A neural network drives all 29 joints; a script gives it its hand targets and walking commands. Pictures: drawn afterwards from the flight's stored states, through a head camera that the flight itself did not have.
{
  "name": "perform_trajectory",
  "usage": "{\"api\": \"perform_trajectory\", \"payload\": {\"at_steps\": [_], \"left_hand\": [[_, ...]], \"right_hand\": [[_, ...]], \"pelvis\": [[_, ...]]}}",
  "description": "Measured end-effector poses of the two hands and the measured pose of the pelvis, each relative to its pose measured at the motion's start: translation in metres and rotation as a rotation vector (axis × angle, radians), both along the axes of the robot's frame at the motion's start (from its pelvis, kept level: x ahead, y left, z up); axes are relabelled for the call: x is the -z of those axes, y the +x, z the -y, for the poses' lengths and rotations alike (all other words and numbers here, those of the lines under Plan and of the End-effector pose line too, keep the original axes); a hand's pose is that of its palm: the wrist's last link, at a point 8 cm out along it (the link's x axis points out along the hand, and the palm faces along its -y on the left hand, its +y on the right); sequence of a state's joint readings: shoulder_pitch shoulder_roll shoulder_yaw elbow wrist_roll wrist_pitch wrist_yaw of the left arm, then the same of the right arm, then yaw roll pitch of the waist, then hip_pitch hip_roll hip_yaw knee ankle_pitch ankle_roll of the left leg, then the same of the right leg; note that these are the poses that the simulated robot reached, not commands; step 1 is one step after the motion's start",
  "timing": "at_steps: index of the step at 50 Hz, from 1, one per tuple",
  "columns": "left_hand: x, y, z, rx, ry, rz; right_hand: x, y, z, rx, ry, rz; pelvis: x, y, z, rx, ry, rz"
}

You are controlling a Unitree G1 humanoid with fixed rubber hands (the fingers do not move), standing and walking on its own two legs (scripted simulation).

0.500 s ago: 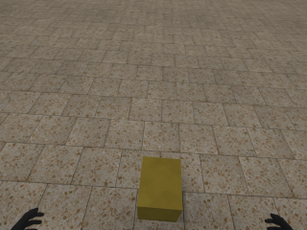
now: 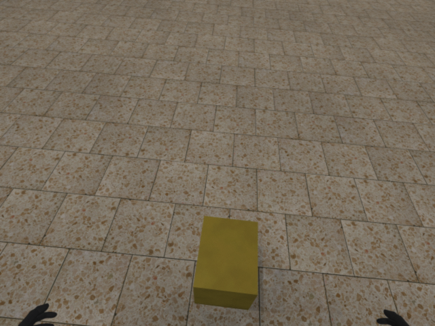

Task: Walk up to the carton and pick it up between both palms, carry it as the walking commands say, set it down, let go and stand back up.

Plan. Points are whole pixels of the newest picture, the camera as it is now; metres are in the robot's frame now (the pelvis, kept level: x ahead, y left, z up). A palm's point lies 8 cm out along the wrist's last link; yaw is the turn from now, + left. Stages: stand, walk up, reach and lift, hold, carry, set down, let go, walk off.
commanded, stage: walk up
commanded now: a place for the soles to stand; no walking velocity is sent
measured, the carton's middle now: (226, 262) +0.47 -0.06 -0.64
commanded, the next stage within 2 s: reach and lift in 1.52 s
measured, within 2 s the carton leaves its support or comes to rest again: neither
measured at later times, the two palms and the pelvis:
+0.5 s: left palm out of the picture +0.08 +0.30 -0.09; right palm (410, 323) +0.16 -0.36 -0.08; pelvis +0.00 -0.04 +0.00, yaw +5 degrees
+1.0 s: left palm out of the picture +0.07 +0.30 -0.09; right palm out of the picture +0.13 -0.33 -0.08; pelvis +0.00 -0.02 +0.02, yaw +2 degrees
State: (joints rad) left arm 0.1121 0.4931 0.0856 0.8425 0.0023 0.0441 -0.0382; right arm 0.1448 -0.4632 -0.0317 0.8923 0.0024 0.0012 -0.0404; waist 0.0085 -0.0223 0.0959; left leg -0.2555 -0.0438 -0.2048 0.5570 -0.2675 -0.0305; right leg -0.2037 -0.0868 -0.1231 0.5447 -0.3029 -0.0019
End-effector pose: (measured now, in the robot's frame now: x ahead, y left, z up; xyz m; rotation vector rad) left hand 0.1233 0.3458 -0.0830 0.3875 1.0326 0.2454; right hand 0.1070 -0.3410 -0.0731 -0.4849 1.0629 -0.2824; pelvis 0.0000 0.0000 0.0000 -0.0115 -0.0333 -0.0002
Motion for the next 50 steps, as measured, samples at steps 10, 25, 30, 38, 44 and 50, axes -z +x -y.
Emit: {"api": "perform_trajectory", "payload": {"at_steps": [10,25,30,38,44,50], "left_hand": [[0.006,-0.017,0.036,-0.044,-0.024,-0.001],[0.003,-0.04,0.049,-0.114,-0.041,-0.026],[0.001,-0.042,0.042,-0.128,-0.032,-0.025],[0.004,-0.046,0.043,-0.119,-0.051,-0.05],[0.007,-0.049,0.046,-0.11,-0.069,-0.066],[0.01,-0.053,0.044,-0.108,-0.075,-0.083]], "right_hand": [[-0.001,0.014,0.038,-0.053,-0.048,-0.005],[0.005,0.052,0.016,-0.11,0.042,0.035],[0.006,0.048,0.015,-0.108,0.037,0.017],[0.007,0.033,0.006,-0.068,0.07,-0.017],[0.007,0.027,-0.005,-0.045,0.095,-0.017],[0.007,0.021,-0.014,-0.027,0.11,-0.014]], "pelvis": [[0.004,-0.002,0.027,-0.06,0.001,0.01],[-0.005,0.001,0.039,-0.088,0.003,0.022],[-0.005,0.0,0.037,-0.092,0.004,0.025],[-0.01,-0.001,0.03,-0.077,0.01,0.025],[-0.014,-0.002,0.024,-0.058,0.009,0.02],[-0.016,-0.003,0.018,-0.04,0.008,0.016]]}}
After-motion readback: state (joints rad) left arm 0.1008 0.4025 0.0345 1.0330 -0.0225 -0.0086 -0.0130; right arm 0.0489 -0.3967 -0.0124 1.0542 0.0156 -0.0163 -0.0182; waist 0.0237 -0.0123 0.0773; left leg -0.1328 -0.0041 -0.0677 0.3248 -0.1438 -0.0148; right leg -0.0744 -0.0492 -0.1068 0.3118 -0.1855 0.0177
